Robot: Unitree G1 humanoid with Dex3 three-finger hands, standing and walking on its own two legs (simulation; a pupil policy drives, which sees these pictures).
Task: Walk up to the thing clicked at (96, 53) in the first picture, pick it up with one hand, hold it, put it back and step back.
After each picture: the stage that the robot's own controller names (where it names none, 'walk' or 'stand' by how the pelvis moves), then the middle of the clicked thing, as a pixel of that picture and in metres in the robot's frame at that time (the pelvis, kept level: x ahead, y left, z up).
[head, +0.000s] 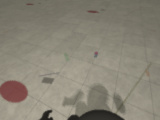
stand; (95, 54) +1.34 -0.14 -0.72
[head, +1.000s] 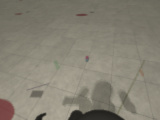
walk; (87, 59) +1.20 +0.15 -0.69
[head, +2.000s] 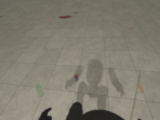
walk; (76, 77) +0.70 +0.27 -0.72
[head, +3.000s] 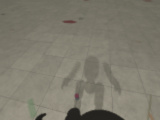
walk; (76, 96) +0.43 +0.18 -0.71
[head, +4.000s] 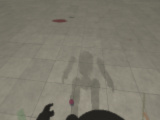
stand; (71, 102) +0.33 +0.20 -0.72
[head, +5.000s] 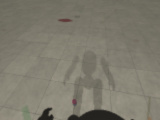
stand; (74, 102) +0.33 +0.18 -0.72
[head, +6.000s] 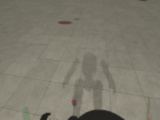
stand; (74, 103) +0.35 +0.19 -0.73
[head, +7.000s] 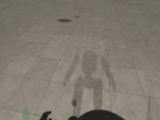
stand; (74, 103) +0.33 +0.19 -0.73
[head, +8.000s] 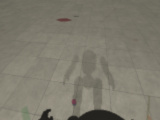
go down; (74, 102) +0.33 +0.19 -0.72
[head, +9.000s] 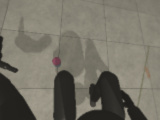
go down; (57, 62) +0.42 +0.22 -0.29
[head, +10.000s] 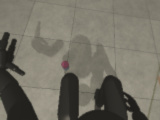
approach; (65, 65) +0.42 +0.21 -0.31
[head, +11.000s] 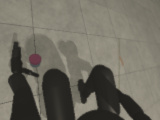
close in; (35, 61) +0.41 +0.25 -0.22
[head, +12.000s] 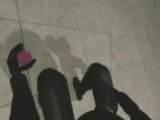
close; (25, 60) +0.40 +0.26 -0.22
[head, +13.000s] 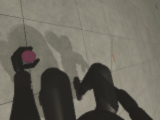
lift; (28, 58) +0.40 +0.25 -0.23
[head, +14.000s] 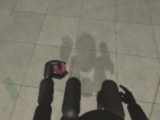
lift; (60, 70) +0.33 +0.21 -0.04
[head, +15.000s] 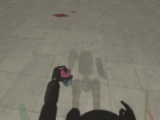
hold; (66, 77) +0.32 +0.17 +0.01
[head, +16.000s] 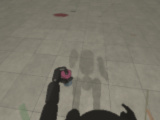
hold; (67, 78) +0.32 +0.17 +0.00
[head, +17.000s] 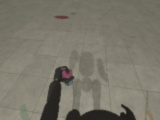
crouch; (68, 77) +0.32 +0.17 +0.01
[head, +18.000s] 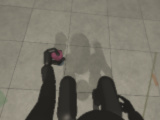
crouch; (58, 58) +0.43 +0.20 -0.09
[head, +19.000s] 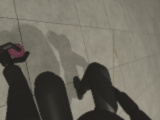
lower; (18, 54) +0.44 +0.28 -0.22
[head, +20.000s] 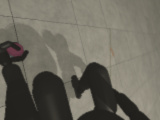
lower; (17, 53) +0.44 +0.28 -0.23
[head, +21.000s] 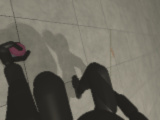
lower; (19, 53) +0.44 +0.28 -0.23
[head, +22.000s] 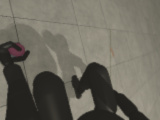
lower; (18, 53) +0.44 +0.28 -0.23
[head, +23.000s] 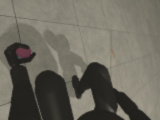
draw back; (24, 54) +0.43 +0.25 -0.23
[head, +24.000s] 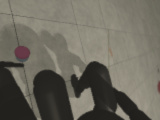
withdraw; (22, 54) +0.43 +0.25 -0.23
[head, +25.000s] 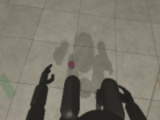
walk; (71, 65) +0.45 +0.18 -0.38
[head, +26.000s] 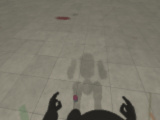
stand; (75, 98) +0.38 +0.15 -0.66
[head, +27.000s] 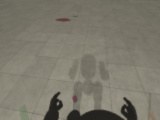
stand; (74, 99) +0.38 +0.17 -0.67
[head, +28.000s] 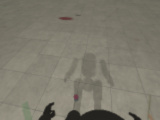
stand; (76, 98) +0.38 +0.16 -0.69
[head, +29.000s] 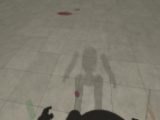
walk; (77, 94) +0.39 +0.16 -0.72
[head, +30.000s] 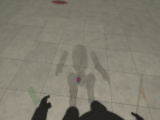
walk; (78, 80) +0.54 +0.09 -0.70
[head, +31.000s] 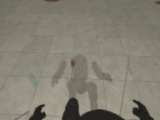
walk; (72, 63) +0.81 +0.27 -0.69
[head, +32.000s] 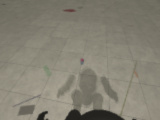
stand; (82, 61) +1.04 +0.17 -0.70
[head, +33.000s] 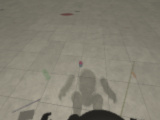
stand; (80, 64) +1.03 +0.17 -0.72
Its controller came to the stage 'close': yes
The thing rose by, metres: 0.71
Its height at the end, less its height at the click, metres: +0.00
